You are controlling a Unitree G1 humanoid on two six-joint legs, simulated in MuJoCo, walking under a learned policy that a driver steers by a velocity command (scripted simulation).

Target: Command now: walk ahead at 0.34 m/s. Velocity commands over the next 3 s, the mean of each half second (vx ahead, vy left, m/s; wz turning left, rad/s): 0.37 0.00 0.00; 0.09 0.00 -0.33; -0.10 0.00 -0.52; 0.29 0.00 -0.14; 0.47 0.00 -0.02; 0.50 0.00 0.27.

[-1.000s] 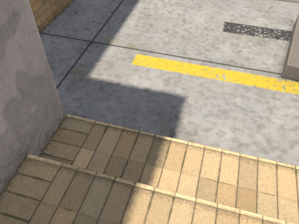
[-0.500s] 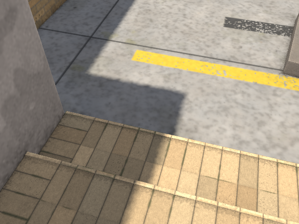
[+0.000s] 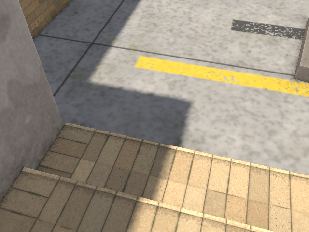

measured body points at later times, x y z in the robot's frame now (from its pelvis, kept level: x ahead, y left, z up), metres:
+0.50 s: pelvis +0.20 +0.04 +0.00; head +0.22 +0.04 +0.45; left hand +0.28 +0.27 -0.15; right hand +0.16 -0.18 -0.16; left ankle +0.20 +0.13 -0.73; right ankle +0.21 -0.09 -0.65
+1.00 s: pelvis +0.38 -0.04 -0.10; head +0.42 -0.05 +0.35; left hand +0.55 +0.19 -0.22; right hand +0.42 -0.29 -0.23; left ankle +0.36 +0.12 -0.69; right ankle +0.44 -0.13 -0.84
